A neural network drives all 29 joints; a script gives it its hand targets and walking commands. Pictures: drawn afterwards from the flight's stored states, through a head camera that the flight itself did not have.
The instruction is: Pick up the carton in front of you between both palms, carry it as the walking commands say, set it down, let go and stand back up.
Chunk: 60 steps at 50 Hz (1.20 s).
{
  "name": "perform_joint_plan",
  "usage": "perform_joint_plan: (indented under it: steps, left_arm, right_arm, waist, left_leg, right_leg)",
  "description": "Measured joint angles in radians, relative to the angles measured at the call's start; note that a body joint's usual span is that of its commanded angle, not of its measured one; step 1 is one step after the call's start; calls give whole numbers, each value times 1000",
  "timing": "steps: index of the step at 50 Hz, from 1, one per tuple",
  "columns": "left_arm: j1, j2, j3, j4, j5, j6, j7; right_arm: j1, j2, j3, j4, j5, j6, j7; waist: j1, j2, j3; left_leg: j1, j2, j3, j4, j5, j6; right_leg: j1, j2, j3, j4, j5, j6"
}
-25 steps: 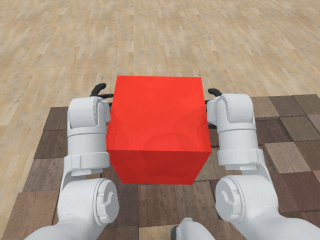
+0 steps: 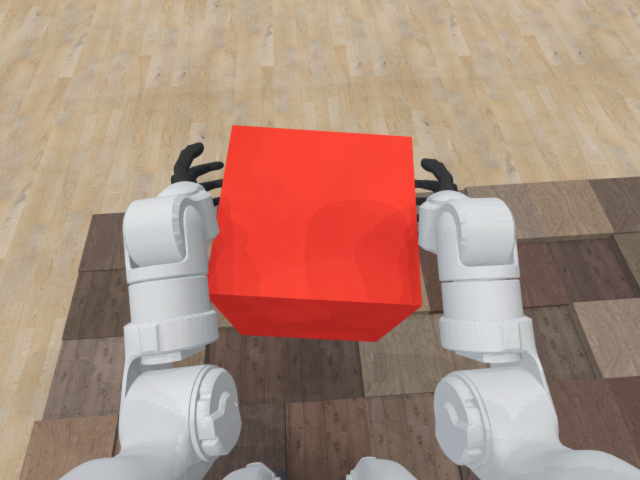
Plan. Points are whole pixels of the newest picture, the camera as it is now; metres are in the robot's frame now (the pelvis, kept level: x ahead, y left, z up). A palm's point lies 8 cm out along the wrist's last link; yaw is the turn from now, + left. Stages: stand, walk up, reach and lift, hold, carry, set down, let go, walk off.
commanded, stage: carry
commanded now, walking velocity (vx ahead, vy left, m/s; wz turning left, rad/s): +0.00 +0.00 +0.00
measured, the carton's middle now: (314, 249) +0.40 -0.01 -0.02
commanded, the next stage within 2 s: none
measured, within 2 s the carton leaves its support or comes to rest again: neither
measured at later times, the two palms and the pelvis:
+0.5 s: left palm (220, 110) +0.58 +0.11 +0.07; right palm (428, 105) +0.56 -0.18 +0.08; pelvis +0.19 -0.02 -0.05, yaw -4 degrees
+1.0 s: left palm (249, 80) +0.59 +0.06 +0.11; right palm (463, 86) +0.56 -0.22 +0.10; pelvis +0.21 -0.05 -0.05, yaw -4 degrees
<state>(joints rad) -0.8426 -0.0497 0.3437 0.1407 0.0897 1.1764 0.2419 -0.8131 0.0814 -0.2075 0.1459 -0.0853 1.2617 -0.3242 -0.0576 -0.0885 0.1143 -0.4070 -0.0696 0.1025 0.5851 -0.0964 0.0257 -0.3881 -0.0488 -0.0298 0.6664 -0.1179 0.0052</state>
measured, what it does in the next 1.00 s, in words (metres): goes down: right foot 0.05 m lower, then left foot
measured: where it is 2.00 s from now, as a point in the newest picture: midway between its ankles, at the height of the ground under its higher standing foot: (336, 429)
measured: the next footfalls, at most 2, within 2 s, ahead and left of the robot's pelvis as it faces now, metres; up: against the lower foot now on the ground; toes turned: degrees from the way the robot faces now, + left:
right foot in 0.12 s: +0.10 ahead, -0.09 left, -0.05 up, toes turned -3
left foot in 0.40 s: +0.32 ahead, +0.05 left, -0.05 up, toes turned +2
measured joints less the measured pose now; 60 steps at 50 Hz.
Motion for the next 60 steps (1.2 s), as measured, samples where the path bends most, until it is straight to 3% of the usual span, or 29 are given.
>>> perform_joint_plan:
  steps: [2,3,4,6,7,8,10,11,13,16,18,20,22,24,26,29,31,39,47,53,60]
  left_arm:
    - [-2,11,7,-34,13,4,-35]
    - [-6,14,15,-52,20,8,-50]
    - [-15,14,25,-64,27,11,-63]
    - [-54,11,40,-60,51,22,-83]
    - [-73,5,41,-51,66,17,-89]
    - [-85,-1,38,-42,78,7,-93]
    - [-101,-11,32,-8,106,-3,-97]
    - [-104,-11,25,19,116,-1,-99]
    - [-92,-5,10,66,117,16,-95]
    - [-52,-7,10,82,86,52,-68]
    - [-35,-3,17,96,71,78,-48]
    - [-27,9,18,117,54,94,-33]
    - [-23,30,9,150,34,82,-26]
    - [-17,42,-5,199,25,62,-27]
    - [-7,30,-17,240,28,45,-18]
    - [24,0,-28,256,29,22,10]
    - [55,-16,-37,247,25,10,26]
    - [40,-15,-62,253,40,-36,18]
    - [18,0,-63,208,25,-8,12]
    - [12,5,-57,280,53,11,-13]
    - [29,9,-66,312,34,23,2]
  right_arm:
    - [-19,12,5,-31,15,10,-37]
    - [-30,16,7,-47,25,18,-58]
    - [-41,19,8,-63,33,27,-74]
    - [-65,16,-6,-81,41,45,-87]
    - [-78,6,-13,-83,45,49,-86]
    - [-92,-9,-18,-78,51,50,-83]
    - [-130,-39,-28,-33,48,52,-62]
    - [-151,-51,-34,9,38,54,-47]
    - [-186,-67,-41,97,19,63,-29]
    - [-197,-68,-35,174,7,86,-27]
    - [-191,-57,-39,225,-5,83,-15]
    - [-179,-46,-38,260,-20,77,0]
    - [-152,-26,-38,274,-34,50,10]
    - [-128,-15,-46,294,-49,32,16]
    - [-94,-15,-61,303,-58,23,27]
    - [-33,-20,-70,293,-55,4,45]
    - [9,-18,-68,277,-42,-12,43]
    - [33,-38,-39,255,-34,-63,71]
    - [-11,-55,-18,221,7,-23,34]
    - [-30,-55,-23,307,-15,-5,49]
    - [-18,-57,-19,346,-11,1,50]
  waist:
    - [-27,40,1]
    - [-34,67,-2]
    - [-40,87,-6]
    - [-48,77,-39]
    - [-53,70,-67]
    - [-49,74,-95]
    - [-24,77,-135]
    - [-10,77,-147]
    - [14,80,-155]
    - [37,115,-153]
    - [51,122,-154]
    - [57,136,-155]
    - [49,88,-155]
    - [49,67,-147]
    - [51,69,-134]
    - [63,82,-118]
    - [66,96,-122]
    - [63,93,-162]
    - [43,93,-186]
    - [40,86,-235]
    - [47,87,-247]
  left_leg:
    - [16,6,-24,-32,100,12]
    - [26,13,-44,-37,103,14]
    - [39,19,-56,-30,89,13]
    - [55,10,-63,81,-66,7]
    - [38,9,-69,181,-194,3]
    - [10,16,-81,268,-292,3]
    - [-53,24,-95,356,-382,-2]
    - [-87,27,-92,372,-381,-9]
    - [-142,29,-66,352,-332,-26]
    - [-177,32,-42,222,-177,-31]
    - [-149,25,-22,69,-39,-18]
    - [-92,37,-24,-34,164,21]
    - [-84,16,-18,7,33,62]
    - [-72,6,-19,-2,-34,79]
    - [-60,9,-24,-28,6,67]
    - [-36,15,-32,-41,-23,60]
    - [-22,25,-40,-54,-38,54]
    - [-16,31,-36,-47,-56,42]
    - [-12,47,-42,-10,-80,27]
    - [0,58,-46,-12,-81,15]
    - [20,66,-51,-19,-75,6]
  right_leg:
    - [-24,27,45,-30,-192,10]
    - [-28,38,57,-96,-213,8]
    - [-9,37,56,-210,-124,5]
    - [57,-1,49,-370,322,-13]
    - [86,-6,45,-361,291,-26]
    - [104,2,38,-343,147,-41]
    - [120,21,43,-320,-43,-61]
    - [127,29,46,-312,-92,-66]
    - [151,35,46,-287,-17,-72]
    - [206,72,27,-234,-186,-76]
    - [229,90,7,-178,-259,-77]
    - [225,113,-33,-57,-316,-57]
    - [165,99,-9,100,-364,-17]
    - [102,104,36,178,-424,-10]
    - [83,90,43,91,-426,-13]
    - [108,68,25,-70,-246,-5]
    - [132,78,18,-107,-226,-14]
    - [137,79,14,-96,-263,-16]
    - [150,88,-6,-75,-280,-22]
    - [164,93,-19,-83,-277,-21]
    - [188,97,-34,-93,-272,-40]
